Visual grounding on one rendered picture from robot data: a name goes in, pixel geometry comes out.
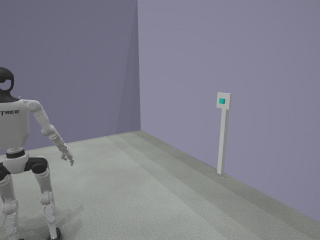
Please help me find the robot head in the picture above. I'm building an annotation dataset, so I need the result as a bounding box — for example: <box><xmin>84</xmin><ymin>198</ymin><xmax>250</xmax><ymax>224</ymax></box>
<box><xmin>0</xmin><ymin>67</ymin><xmax>21</xmax><ymax>103</ymax></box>

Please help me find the humanoid robot torso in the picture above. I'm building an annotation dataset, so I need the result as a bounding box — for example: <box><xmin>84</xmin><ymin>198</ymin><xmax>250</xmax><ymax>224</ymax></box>
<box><xmin>0</xmin><ymin>96</ymin><xmax>31</xmax><ymax>175</ymax></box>

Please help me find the panel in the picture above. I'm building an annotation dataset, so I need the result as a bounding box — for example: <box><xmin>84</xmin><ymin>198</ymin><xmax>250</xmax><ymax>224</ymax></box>
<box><xmin>216</xmin><ymin>92</ymin><xmax>232</xmax><ymax>175</ymax></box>

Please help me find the right robot upper arm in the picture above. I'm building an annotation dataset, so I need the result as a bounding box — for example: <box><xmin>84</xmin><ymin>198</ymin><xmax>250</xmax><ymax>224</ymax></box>
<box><xmin>23</xmin><ymin>99</ymin><xmax>55</xmax><ymax>137</ymax></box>

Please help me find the robot right forearm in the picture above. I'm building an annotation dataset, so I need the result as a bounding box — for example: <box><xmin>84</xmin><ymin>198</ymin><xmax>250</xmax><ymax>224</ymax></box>
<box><xmin>48</xmin><ymin>125</ymin><xmax>69</xmax><ymax>153</ymax></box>

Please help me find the robot right hand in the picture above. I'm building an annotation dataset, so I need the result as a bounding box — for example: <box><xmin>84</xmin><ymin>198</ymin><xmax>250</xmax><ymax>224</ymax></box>
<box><xmin>60</xmin><ymin>149</ymin><xmax>74</xmax><ymax>166</ymax></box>

